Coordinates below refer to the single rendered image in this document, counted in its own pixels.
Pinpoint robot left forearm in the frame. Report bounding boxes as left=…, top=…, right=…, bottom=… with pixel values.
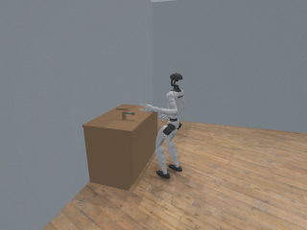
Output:
left=153, top=106, right=177, bottom=115

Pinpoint counter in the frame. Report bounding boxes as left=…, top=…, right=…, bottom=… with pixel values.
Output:
left=83, top=104, right=158, bottom=191

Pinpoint robot right foot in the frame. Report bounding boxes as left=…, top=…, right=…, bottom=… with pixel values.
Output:
left=168, top=164, right=182, bottom=172

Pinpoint right robot upper arm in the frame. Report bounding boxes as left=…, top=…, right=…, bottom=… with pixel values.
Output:
left=181, top=90, right=185, bottom=110

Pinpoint robot left hand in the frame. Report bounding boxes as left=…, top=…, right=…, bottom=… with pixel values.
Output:
left=139, top=103, right=154, bottom=113

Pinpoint left robot upper arm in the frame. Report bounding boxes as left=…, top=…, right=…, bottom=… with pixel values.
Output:
left=166, top=91, right=178, bottom=116

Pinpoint robot head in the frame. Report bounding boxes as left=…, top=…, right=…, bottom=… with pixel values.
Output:
left=170, top=73, right=183, bottom=92

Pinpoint robot right hand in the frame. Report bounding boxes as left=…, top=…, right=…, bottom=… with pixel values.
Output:
left=159, top=114, right=170, bottom=121

